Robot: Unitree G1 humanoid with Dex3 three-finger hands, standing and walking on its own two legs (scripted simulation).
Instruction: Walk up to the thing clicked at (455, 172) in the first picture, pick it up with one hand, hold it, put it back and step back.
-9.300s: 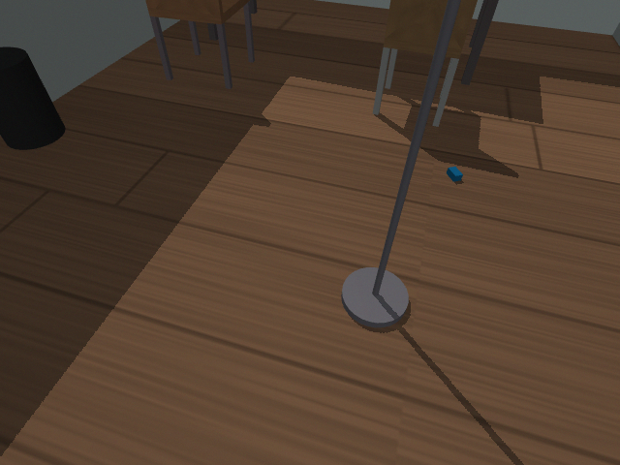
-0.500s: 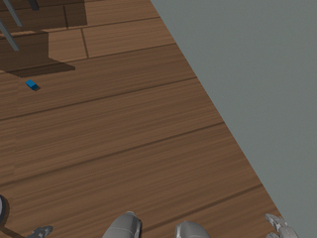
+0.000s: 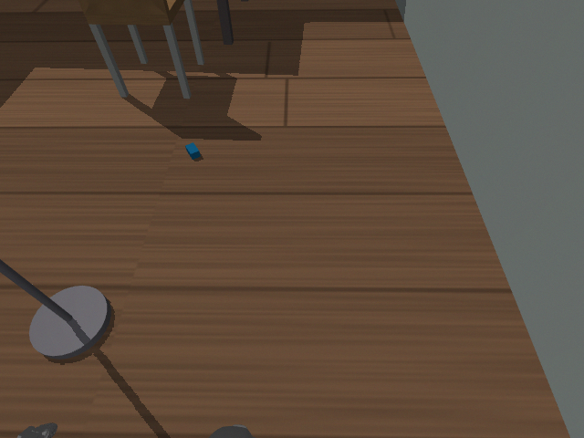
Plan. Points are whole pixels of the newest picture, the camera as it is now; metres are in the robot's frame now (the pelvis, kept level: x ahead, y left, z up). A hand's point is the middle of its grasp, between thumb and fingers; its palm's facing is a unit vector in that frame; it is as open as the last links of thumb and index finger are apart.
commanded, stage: walk up
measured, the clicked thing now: (192, 151) +1.43 +0.62 -0.73
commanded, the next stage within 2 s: stand in 1.56 s
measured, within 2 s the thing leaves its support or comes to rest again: neither
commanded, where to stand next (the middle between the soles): +0.10 +0.04 m, yaw +13 degrees
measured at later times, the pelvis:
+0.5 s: pelvis +0.01 +0.03 +0.00, yaw +12 degrees
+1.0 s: pelvis +0.02 +0.02 +0.02, yaw +15 degrees
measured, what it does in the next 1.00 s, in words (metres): steps on the spot: left foot, then right foot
